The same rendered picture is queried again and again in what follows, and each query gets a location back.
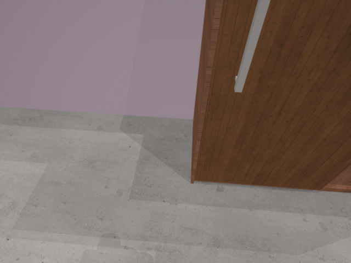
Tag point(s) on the handle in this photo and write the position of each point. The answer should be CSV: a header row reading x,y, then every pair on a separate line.
x,y
255,30

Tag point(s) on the wardrobe door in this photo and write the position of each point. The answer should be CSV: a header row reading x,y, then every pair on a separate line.
x,y
291,125
344,178

